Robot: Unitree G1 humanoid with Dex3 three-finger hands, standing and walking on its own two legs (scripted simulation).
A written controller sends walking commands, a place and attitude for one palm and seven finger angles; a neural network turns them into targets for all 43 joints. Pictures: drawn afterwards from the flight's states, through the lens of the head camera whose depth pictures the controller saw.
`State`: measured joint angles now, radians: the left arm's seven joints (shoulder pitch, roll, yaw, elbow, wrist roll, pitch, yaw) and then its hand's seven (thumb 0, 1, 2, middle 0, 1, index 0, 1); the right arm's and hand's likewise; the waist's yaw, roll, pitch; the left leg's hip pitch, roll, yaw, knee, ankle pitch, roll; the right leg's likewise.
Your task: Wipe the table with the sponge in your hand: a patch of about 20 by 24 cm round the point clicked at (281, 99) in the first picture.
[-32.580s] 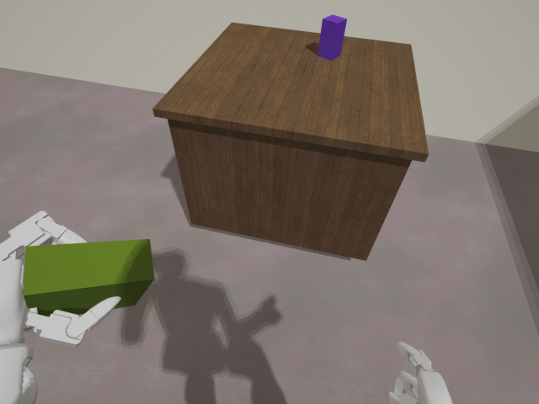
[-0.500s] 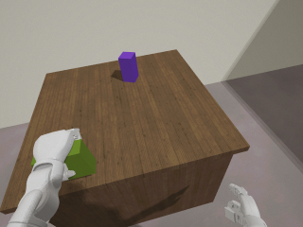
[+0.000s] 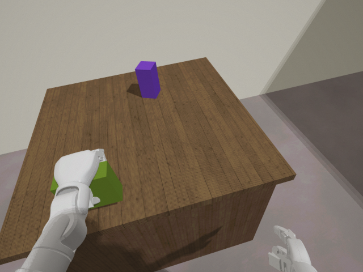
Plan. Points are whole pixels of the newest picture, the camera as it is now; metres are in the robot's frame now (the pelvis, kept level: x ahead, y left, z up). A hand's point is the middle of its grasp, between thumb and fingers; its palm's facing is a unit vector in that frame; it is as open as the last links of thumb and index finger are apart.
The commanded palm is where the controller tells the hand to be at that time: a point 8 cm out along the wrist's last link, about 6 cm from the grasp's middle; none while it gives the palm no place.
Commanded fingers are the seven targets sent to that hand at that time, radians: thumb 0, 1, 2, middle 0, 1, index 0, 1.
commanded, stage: move the sponge above the wiping area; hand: left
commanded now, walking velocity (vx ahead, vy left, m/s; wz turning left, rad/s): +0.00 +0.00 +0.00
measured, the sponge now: (93, 191) +0.28 +0.27 +0.02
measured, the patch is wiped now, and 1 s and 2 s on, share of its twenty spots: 0.00 0.00 0.00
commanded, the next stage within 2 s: lower the sponge onto the table in 1.14 s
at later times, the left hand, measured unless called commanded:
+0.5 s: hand (100, 176) +0.31 +0.25 +0.04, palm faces -0.06 -0.08 -1.00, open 9.2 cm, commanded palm +0.29 +0.25 +0.11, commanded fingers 0.00 0.10 1.30 -1.20 -1.60 -1.20 -1.60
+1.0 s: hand (94, 178) +0.30 +0.26 +0.04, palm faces -0.06 -0.09 -0.99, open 9.2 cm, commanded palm +0.28 +0.26 +0.11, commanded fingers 0.00 0.10 1.30 -1.20 -1.60 -1.20 -1.60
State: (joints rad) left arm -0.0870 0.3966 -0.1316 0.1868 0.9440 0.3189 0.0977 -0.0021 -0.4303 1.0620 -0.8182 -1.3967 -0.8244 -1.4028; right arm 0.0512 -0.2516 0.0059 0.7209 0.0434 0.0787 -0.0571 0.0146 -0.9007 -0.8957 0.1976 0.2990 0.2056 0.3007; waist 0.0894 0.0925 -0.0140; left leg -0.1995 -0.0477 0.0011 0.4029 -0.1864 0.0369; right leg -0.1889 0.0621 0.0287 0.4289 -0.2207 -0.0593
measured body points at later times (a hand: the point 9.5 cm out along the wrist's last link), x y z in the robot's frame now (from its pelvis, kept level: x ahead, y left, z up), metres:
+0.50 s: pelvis +0.01 -0.01 +0.00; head +0.01 -0.05 +0.45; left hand +0.30 +0.25 +0.10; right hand +0.22 -0.24 -0.11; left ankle +0.02 +0.10 -0.74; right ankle +0.00 -0.08 -0.74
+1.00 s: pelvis +0.01 -0.01 +0.00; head +0.01 -0.05 +0.45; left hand +0.30 +0.26 +0.10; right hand +0.22 -0.25 -0.11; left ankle +0.02 +0.10 -0.74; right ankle +0.00 -0.08 -0.74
